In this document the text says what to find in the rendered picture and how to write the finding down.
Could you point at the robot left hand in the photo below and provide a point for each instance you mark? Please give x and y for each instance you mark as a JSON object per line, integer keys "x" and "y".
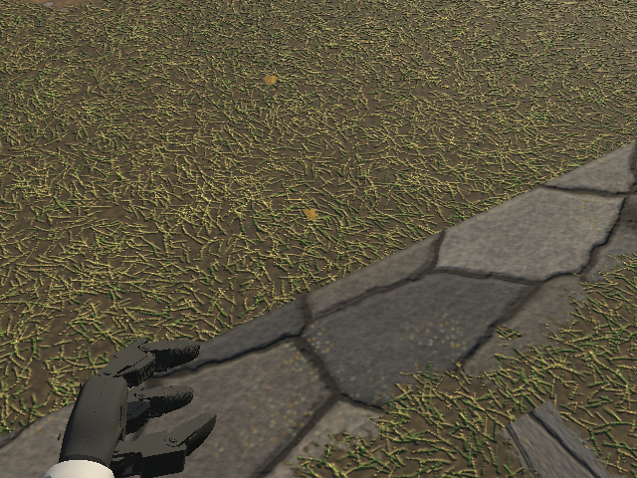
{"x": 106, "y": 411}

